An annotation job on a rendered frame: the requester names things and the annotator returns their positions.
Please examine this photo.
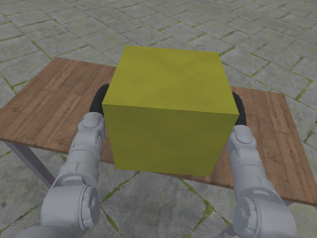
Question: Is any robot left forearm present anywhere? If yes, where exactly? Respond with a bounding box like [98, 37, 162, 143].
[41, 112, 106, 224]

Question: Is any robot left hand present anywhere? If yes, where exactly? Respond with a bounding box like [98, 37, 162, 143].
[89, 83, 109, 116]

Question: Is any robot left upper arm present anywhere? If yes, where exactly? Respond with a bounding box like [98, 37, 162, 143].
[14, 184, 100, 238]

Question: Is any robot right upper arm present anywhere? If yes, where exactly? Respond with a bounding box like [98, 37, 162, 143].
[232, 195, 304, 238]

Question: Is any table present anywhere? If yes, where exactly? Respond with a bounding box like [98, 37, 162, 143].
[0, 57, 317, 236]

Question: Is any robot right hand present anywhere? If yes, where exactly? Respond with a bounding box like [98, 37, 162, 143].
[232, 92, 247, 126]

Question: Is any carton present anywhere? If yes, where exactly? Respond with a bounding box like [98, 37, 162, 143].
[102, 45, 240, 177]

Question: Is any robot right forearm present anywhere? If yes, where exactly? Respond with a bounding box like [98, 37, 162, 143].
[226, 125, 296, 237]

